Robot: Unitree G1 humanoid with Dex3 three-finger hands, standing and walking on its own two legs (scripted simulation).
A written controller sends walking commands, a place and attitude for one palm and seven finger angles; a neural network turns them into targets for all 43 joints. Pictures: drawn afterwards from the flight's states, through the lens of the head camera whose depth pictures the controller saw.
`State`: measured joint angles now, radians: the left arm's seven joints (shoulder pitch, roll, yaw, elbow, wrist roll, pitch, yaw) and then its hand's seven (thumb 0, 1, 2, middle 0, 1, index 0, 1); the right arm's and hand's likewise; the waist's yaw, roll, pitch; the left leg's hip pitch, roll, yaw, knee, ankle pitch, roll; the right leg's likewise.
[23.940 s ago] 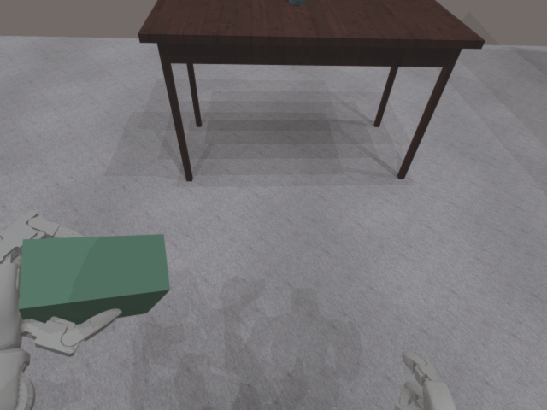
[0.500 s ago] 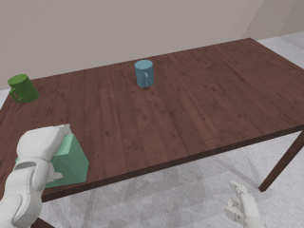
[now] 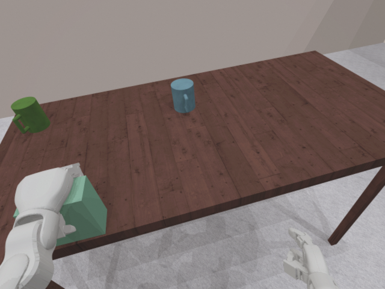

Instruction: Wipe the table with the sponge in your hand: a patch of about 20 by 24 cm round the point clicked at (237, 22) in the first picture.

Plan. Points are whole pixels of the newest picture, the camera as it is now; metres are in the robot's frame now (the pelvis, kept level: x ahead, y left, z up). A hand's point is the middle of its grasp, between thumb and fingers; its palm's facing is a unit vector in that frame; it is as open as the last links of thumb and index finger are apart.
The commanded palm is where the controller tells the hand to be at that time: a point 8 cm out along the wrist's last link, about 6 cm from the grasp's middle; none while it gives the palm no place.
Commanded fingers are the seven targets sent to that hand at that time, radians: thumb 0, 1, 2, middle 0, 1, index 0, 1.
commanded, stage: wipe forward along the first lane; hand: left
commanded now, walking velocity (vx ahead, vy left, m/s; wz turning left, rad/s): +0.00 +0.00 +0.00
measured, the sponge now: (71, 218) +0.21 +0.31 +0.04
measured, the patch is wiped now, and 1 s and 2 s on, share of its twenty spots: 0.00 0.35 0.50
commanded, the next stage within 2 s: slide across to the middle lane in 1.54 s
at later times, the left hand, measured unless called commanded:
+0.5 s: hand (73, 180) +0.27 +0.32 +0.10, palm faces +0.00 -0.02 -1.00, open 10.3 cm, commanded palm +0.25 +0.31 +0.13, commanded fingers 0.00 0.10 1.30 -1.20 -1.60 -1.20 -1.60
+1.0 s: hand (76, 161) +0.32 +0.34 +0.10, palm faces -0.07 -0.01 -1.00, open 10.3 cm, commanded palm +0.31 +0.34 +0.13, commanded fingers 0.00 0.10 1.30 -1.20 -1.60 -1.20 -1.60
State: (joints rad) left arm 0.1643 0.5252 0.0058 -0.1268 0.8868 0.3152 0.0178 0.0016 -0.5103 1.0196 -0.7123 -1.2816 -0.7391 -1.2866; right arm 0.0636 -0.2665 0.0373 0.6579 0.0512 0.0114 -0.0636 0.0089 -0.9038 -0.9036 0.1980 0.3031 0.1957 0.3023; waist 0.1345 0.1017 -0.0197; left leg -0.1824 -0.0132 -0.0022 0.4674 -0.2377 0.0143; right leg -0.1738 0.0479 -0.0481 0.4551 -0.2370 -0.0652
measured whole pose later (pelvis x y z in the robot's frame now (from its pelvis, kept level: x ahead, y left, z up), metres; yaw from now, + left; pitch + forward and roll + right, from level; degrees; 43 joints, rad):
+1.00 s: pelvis +0.01 +0.00 +0.00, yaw +0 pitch +3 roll +0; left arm -0.30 0.60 0.04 0.44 0.94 0.20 -0.03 0.01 -0.52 1.03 -0.71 -1.29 -0.74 -1.30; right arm 0.17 -0.31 0.01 0.67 0.08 0.08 -0.07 0.01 -0.90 -0.90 0.20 0.30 0.20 0.30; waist 0.06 0.09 -0.05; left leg -0.32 -0.01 -0.01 0.53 -0.26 0.01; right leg -0.30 0.06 -0.06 0.50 -0.26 -0.07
